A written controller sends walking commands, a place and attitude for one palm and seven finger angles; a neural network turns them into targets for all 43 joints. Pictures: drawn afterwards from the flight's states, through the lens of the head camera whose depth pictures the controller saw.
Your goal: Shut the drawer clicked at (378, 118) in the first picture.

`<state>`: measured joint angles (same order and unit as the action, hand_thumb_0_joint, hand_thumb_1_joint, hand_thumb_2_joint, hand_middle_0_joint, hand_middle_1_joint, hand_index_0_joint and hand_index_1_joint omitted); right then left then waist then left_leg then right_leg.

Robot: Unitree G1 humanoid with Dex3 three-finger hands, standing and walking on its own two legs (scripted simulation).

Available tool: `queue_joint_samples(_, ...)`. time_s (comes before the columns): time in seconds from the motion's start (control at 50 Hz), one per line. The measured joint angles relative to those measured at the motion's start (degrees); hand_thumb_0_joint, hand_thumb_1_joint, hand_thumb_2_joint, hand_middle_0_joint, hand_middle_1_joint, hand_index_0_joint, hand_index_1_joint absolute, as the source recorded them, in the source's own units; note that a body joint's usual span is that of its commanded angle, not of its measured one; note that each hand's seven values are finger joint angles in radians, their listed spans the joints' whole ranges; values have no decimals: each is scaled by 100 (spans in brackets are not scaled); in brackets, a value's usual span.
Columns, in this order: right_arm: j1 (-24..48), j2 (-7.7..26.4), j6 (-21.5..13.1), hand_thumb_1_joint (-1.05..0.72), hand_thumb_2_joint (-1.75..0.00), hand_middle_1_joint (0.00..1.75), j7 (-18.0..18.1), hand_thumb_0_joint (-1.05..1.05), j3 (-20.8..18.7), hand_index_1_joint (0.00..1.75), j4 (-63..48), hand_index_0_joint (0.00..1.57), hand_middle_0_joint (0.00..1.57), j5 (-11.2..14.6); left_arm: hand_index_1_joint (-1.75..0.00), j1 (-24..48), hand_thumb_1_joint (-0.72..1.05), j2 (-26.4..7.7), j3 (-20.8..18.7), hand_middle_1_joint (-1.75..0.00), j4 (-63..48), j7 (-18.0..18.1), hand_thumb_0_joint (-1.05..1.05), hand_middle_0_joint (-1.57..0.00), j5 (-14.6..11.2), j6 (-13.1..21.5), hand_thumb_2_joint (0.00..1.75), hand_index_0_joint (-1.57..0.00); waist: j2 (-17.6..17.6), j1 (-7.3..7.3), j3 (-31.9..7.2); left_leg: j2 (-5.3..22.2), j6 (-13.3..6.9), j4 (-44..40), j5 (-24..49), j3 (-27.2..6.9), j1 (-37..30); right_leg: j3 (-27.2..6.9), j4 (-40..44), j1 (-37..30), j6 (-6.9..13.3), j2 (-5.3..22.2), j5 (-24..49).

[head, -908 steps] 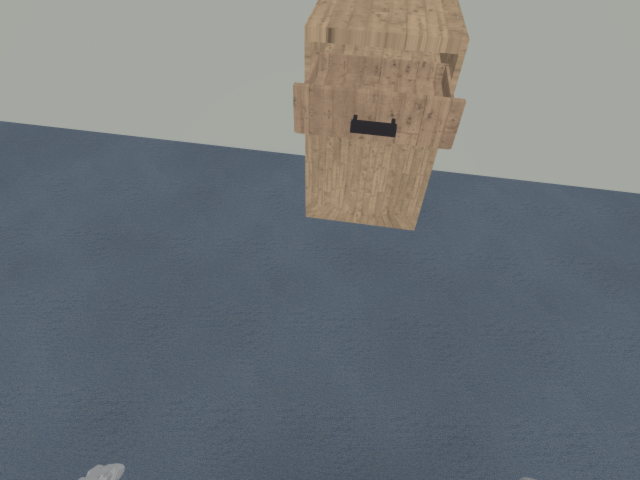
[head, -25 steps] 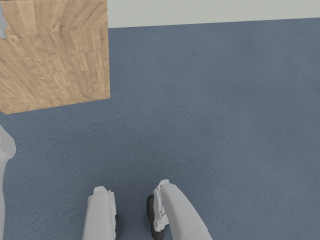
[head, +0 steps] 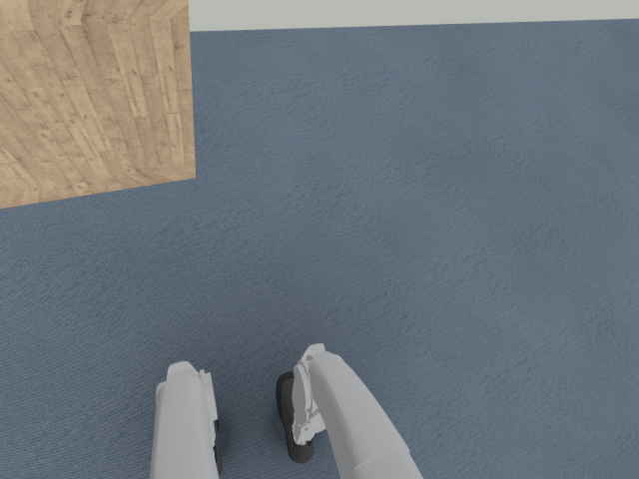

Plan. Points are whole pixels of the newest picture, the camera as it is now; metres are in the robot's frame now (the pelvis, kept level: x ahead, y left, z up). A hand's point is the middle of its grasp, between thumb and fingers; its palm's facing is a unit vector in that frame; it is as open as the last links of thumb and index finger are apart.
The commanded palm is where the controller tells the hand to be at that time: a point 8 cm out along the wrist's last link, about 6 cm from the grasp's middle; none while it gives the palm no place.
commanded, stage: pull the fist back off the drawer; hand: left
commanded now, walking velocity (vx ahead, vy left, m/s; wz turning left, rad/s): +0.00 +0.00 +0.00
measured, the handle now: out of the picture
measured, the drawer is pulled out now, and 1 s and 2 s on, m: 0.00 0.00 0.00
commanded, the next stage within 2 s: draw the hand back to the body in 0.44 s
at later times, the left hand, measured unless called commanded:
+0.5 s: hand out of the picture +0.57 +0.27 +0.09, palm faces +0.20 -0.98 -0.01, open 3.2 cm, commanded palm +0.55 +0.28 +0.08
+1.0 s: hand out of the picture +0.43 +0.27 +0.17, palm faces +0.21 -0.98 -0.04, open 3.2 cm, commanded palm +0.39 +0.30 +0.18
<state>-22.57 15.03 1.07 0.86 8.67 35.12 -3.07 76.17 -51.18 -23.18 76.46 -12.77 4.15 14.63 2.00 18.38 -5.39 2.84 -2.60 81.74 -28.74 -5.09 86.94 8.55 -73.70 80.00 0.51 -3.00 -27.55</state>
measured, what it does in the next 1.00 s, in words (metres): rises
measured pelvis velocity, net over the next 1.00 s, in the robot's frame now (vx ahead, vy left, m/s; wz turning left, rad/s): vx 0.07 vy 0.00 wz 0.08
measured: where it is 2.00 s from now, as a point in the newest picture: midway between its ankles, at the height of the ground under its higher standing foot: (252, 442)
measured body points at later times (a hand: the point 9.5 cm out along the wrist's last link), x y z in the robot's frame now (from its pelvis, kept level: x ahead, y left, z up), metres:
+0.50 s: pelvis +0.04 +0.01 +0.04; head +0.21 +0.06 +0.45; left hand +0.56 +0.32 +0.09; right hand +0.04 -0.25 -0.06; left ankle +0.06 +0.09 -0.58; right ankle +0.06 -0.12 -0.58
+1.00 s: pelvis +0.07 +0.00 +0.10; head +0.13 +0.02 +0.55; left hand +0.42 +0.32 +0.18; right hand +0.21 -0.25 +0.00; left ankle +0.06 +0.09 -0.58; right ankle +0.06 -0.12 -0.58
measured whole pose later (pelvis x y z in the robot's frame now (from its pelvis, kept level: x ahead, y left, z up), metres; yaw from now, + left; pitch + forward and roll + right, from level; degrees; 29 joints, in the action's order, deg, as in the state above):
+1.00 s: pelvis +0.07 +0.00 +0.10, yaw +5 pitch +16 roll -4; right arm -16.7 14.8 2.8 0.2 1.5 31.6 2.7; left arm 18.1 -22.2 -18.0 32.7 -11.1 -13.0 16.8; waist 1.7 3.6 -9.2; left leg 1.4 -1.7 55.8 -27.2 -1.3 44.4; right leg 4.3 -50.0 39.5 0.7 -2.2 -26.3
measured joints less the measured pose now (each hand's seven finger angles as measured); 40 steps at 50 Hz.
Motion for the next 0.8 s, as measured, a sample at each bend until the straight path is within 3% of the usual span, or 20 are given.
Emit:
queue_joint_samples(0.12,-87,-45,14,-91,-90,30,-61,0,-19,30,-20,21,20,-8,-160,-187,62,168,-132,-160,-203,37,4,-140,-33,-74,86,-140,29,-61,-11,-1,-36,-46,-8,54,-63,-54,52,-53,-38,4,10)
queue_joint_samples(0.26,-146,-112,98,-91,-90,30,-197,0,-150,30,-5,21,20,3,-160,-907,74,703,-400,-160,-776,218,3,-140,-259,-28,87,-140,51,-212,-73,10,-59,-295,-42,175,-426,-178,284,-368,-75,-4,8)
queue_joint_samples(0.44,-136,-73,245,-91,-90,30,-335,0,-363,30,20,21,20,59,-160,-2050,86,1488,-389,-160,-1279,319,2,-140,-587,274,89,-140,90,-538,-261,6,-56,-755,-155,326,-1262,-338,681,-1125,-91,-3,-93)
queue_joint_samples(0.58,113,9,286,-91,-90,30,-302,0,-474,30,-41,21,20,59,-160,-2192,89,1583,-394,-160,-1009,382,1,-140,-613,660,89,-140,21,-618,-260,-21,-18,-825,-243,339,-1504,-351,679,-1333,-53,21,-223)
queue_joint_samples(0.66,231,1,440,-91,-90,30,-316,0,-633,30,-113,21,20,127,-160,-2901,89,1855,-465,-160,-2048,242,1,-140,-815,849,89,-139,3,-760,-217,10,15,-974,-254,402,-1725,-421,801,-1510,-51,-7,-223)
queue_joint_samples(0.7,230,-17,513,-91,-90,30,-333,0,-700,30,-164,21,20,223,-160,-3518,90,2084,-375,-160,-2727,138,1,-140,-1008,761,90,-139,30,-882,-230,18,21,-1207,-216,445,-2013,-471,1028,-1777,-54,-21,-174)
queue_joint_samples(0.8,167,-90,519,-91,-90,30,-256,0,-693,30,-256,21,20,470,-160,-4852,90,2632,-3,-160,-3783,21,1,-140,-1479,170,90,-139,24,-1207,-345,-19,31,-2004,-15,510,-3038,-554,1794,-2770,-38,-7,29)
